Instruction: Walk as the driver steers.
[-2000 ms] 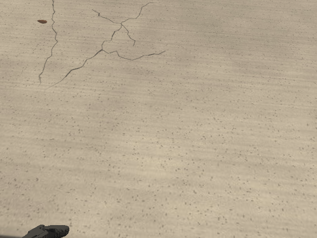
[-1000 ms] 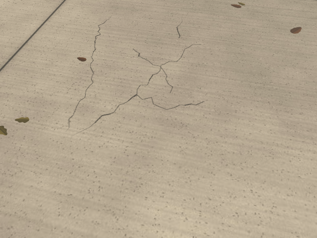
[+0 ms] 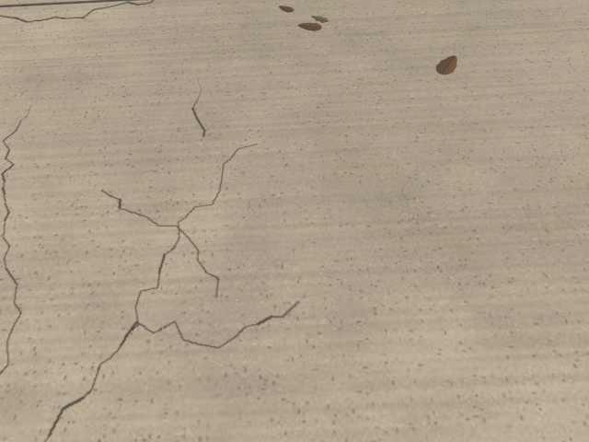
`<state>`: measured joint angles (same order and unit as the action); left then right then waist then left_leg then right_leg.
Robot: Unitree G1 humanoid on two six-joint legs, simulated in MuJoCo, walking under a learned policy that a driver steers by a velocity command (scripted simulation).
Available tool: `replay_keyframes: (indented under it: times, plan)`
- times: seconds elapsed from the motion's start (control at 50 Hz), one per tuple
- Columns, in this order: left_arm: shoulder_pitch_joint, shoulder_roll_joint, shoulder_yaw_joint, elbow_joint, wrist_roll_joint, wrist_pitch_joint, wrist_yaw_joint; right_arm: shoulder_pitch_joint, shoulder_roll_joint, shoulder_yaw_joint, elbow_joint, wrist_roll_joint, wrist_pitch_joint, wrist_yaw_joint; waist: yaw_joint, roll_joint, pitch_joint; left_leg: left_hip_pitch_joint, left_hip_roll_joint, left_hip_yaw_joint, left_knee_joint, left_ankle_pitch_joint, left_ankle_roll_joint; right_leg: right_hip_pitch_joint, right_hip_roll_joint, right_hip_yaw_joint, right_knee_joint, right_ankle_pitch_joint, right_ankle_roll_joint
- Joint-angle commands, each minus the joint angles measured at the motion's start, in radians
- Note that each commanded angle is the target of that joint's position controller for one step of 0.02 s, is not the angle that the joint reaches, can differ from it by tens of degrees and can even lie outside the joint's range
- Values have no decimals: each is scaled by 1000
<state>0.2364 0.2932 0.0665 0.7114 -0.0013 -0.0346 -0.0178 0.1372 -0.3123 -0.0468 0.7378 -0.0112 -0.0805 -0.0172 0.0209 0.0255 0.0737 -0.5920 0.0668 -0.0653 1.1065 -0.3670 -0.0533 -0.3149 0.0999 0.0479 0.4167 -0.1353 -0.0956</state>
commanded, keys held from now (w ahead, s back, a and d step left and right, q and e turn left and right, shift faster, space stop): e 0.24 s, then no key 0.76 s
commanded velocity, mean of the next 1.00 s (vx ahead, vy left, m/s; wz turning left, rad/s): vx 0.05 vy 0.00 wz -0.26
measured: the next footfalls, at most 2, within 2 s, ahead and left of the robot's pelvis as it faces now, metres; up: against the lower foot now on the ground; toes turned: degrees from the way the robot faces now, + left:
left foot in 0.26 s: +0.26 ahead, +0.12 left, +0.00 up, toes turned -15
right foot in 0.62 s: +0.13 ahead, -0.11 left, +0.00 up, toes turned -11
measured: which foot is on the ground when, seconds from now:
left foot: up 0.00-0.24, down 0.26-1.00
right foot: down 0.00-0.26, up 0.28-0.60, down 0.62-1.00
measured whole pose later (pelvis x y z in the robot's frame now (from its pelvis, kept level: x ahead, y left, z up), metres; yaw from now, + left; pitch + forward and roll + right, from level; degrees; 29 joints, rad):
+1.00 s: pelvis +0.15 -0.01 +0.00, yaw -14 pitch -1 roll +0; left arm 0.24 0.22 0.02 0.82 0.01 0.00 0.02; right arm 0.19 -0.26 -0.04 0.91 -0.01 -0.01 -0.02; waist -0.02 0.00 0.03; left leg -0.25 0.03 -0.04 0.48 -0.21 -0.05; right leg -0.16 0.03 0.05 0.51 -0.33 -0.02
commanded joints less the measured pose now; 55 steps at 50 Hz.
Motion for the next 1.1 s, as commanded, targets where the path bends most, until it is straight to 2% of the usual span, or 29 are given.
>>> replay_keyframes:
  times: [0.02, 0.08, 0.16, 0.22, 0.24, 0.26, 0.28, 0.3, 0.32, 0.34, 0.36, 0.38, 0.42, 0.44, 0.48, 0.52, 0.56, 0.58, 0.6, 0.62, 0.64, 0.66, 0.68, 0.7, 0.76, 0.92, 1.1]
  plan:
    - [-30, 173, 49, -74, -4, -4, 23, 89, -66, -20, -42, -6, 16, -15, -53, -87, -175, 37, -28, 19, -131, 102, -35, 72, -228, 172, -81, 698, -175]
    - [-16, 172, 50, -67, -20, 24, 45, 7, -56, -15, -62, -2, 20, -9, -23, -118, -203, 83, -64, 10, -307, 260, -44, 72, -194, 173, -49, 578, -121]
    - [6, 169, 50, -64, -17, 52, 58, -83, -71, -19, -90, 7, 20, 6, 9, -135, -187, 101, -95, -24, -461, 273, -36, 119, -209, 278, 0, 412, -96]
    - [-25, 157, 46, -80, -16, 59, 60, -55, -99, -35, -90, 5, 7, 12, -18, -163, -167, 161, -103, -46, -592, 233, -3, 158, -205, 384, 68, 305, -74]
    - [-53, 148, 42, -90, -19, 59, 61, -20, -101, -39, -82, 4, -1, 12, -49, -165, -164, 237, -92, -35, -694, 331, 20, 145, -175, 388, 111, 255, -48]
    - [-43, 109, 29, -101, -9, 55, 59, 16, -137, -47, -81, -10, -6, 6, -51, -113, -209, 376, 16, -95, -724, 518, 65, 99, -128, 346, 211, 138, -7]
    - [47, 50, 12, -103, 12, 49, 58, 14, -188, -52, -97, -30, 0, -5, 6, 99, -265, 571, 219, -286, -687, 918, 171, -53, -6, 217, 415, -305, 50]
    - [124, 86, 16, -104, -4, 50, 58, 67, -169, -53, -67, -40, 18, -2, 27, 293, -307, 640, 377, -557, -725, 912, 348, -208, 47, 137, 597, -611, 103]
    - [144, 169, 37, -69, -2, 55, 59, 44, -120, -41, -88, -13, 21, 4, 10, 177, -278, 610, 345, -543, -731, 778, 358, -235, -1, 161, 739, -566, 139]
    - [84, 192, 48, -57, -8, 69, 62, 25, -84, -31, -94, -7, 27, 6, -9, 97, -239, 573, 278, -410, -711, 689, 311, -253, -17, 146, 806, -496, 161]
    - [56, 175, 48, -49, -12, 85, 67, -2, -73, -25, -98, -5, 35, 8, -8, 60, -205, 515, 220, -324, -722, 614, 277, -247, -25, 135, 814, -454, 175]
    - [32, 162, 45, -58, -9, 94, 70, -28, -77, -23, -96, 0, 42, 7, -5, 68, -173, 461, 200, -287, -741, 553, 272, -238, -41, 132, 798, -410, 183]
    - [31, 100, 27, -58, -13, 96, 63, -52, -74, -20, -87, -7, 55, 7, 10, 108, -152, 378, 126, -177, -774, 499, 251, -146, -48, 65, 674, -358, 192]
    - [30, 76, 19, -57, -12, 93, 61, -55, -69, -19, -83, -8, 58, 6, 9, 130, -160, 380, 111, -149, -777, 491, 250, -113, -57, 37, 589, -352, 194]
    - [3, 54, 7, -59, -5, 87, 57, -46, -79, -23, -73, -4, 64, 5, -13, 159, -179, 391, 114, -138, -775, 476, 260, -39, -82, 7, 429, -340, 189]
    - [-16, 68, 7, -57, -5, 83, 51, -17, -101, -29, -59, 2, 70, 4, -38, 171, -191, 414, 136, -164, -770, 427, 275, 8, -91, -4, 307, -282, 176]
    - [10, 73, 11, -36, -5, 80, 44, -24, -105, -26, -51, 11, 75, 5, -19, 157, -181, 385, 133, -168, -757, 329, 261, 86, -87, -24, 141, -163, 149]
    - [28, 69, 11, -22, -1, 78, 39, -21, -98, -22, -44, 16, 76, 5, -5, 145, -167, 345, 120, -157, -750, 274, 237, 147, -78, -40, 34, -84, 125]
    - [16, 85, 11, -27, 9, 76, 38, 20, -85, -16, -26, 18, 72, 7, -9, 116, -154, 292, 99, -144, -745, 209, 186, 204, -98, -7, -22, -24, 95]
    - [16, 134, 17, -41, 24, 75, 42, 33, -64, -7, -23, 4, 63, 13, -23, 22, -158, 227, 60, -93, -678, 135, 122, 257, -206, 110, -36, 45, 50]
    - [-22, 163, 21, -28, 25, 75, 42, 64, -8, 4, -28, -11, 52, 18, -84, -171, -146, 263, -46, 31, -646, 56, 55, 140, -269, 171, -41, -38, -12]
    - [-57, 83, 2, -36, 28, 65, 33, 7, -21, 4, -25, -24, 51, 16, -54, -175, -114, 357, -44, 37, -642, 106, 21, 21, -258, 180, -83, -216, -22]
    - [-70, 50, -9, -32, 37, 55, 29, -19, -35, -1, -21, -20, 52, 15, -48, -156, -82, 382, -42, 31, -647, 157, 15, -11, -224, 156, -94, -288, 7]
    - [-61, 61, -8, -23, 38, 45, 28, -17, -37, -3, -8, -16, 54, 10, -45, -149, -68, 399, -40, 31, -641, 179, 19, -24, -199, 136, -91, -285, 33]
    - [-22, 69, -10, 1, 22, 23, 32, 16, -49, -9, 21, -8, 59, 2, -43, -122, -43, 399, -29, 13, -653, 223, 31, -8, -181, 113, -65, -183, 54]
    - [10, 52, -14, 41, 12, 20, 37, 36, -45, -13, 100, 1, 61, -6, -32, -41, -65, 422, -22, 10, -652, 314, 22, 57, -157, 84, -27, -15, 50]
    - [28, 42, -14, 113, 7, 18, 36, 37, -52, -18, 184, 8, 76, -22, -32, -32, -80, 454, -19, 11, -644, 368, 26, 90, -137, 53, -18, 98, 56]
